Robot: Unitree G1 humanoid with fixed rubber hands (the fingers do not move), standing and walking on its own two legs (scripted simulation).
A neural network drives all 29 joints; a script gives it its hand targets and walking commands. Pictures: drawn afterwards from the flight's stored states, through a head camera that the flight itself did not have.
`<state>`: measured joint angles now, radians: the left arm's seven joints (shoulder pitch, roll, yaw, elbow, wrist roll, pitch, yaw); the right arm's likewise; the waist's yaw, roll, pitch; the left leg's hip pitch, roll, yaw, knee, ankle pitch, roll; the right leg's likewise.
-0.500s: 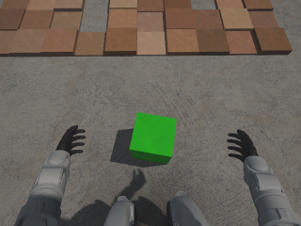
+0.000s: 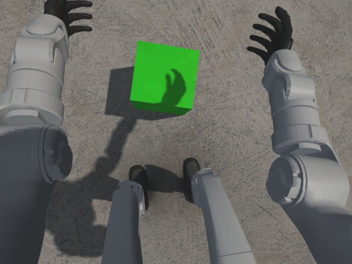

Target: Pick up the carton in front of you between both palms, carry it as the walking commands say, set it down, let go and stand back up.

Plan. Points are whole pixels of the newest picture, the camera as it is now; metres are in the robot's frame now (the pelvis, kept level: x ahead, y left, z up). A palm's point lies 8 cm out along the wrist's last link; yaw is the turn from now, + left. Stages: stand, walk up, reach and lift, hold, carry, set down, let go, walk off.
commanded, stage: reach and lift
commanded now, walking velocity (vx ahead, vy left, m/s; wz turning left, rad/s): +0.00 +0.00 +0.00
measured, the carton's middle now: (163, 83) +0.56 -0.05 -0.53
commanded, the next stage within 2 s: none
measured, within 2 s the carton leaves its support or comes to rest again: leaves its support in 1.84 s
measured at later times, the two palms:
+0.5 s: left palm (101, 45) +0.61 +0.11 -0.26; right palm (241, 66) +0.51 -0.25 -0.25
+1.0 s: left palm (116, 76) +0.58 +0.11 -0.45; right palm (216, 89) +0.50 -0.23 -0.45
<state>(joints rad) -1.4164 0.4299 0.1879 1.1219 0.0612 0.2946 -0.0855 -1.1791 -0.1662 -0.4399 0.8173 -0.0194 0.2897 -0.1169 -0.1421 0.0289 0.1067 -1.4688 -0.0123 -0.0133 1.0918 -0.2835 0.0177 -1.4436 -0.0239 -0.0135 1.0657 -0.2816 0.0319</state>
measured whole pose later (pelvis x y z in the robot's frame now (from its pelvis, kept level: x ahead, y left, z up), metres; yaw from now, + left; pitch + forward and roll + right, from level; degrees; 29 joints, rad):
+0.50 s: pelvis +0.05 -0.01 -0.09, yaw -4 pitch +57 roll -4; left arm -1.35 0.33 0.25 1.07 0.13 0.11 0.00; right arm -1.13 -0.09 -0.53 0.83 -0.07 0.07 -0.08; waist -0.11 0.04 -0.10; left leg -1.98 -0.02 -0.07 1.48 -0.45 -0.01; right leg -1.96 0.01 -0.01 1.44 -0.46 0.05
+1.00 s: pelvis -0.03 +0.00 -0.27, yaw -4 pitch +38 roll -4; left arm -1.75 0.50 -0.02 1.30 -0.13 0.15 0.02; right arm -1.53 -0.26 -0.31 1.08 0.15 0.13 -0.14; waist -0.11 -0.01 0.44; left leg -2.26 -0.05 -0.06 2.14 -0.55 -0.01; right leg -2.23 0.03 0.01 2.08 -0.52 0.07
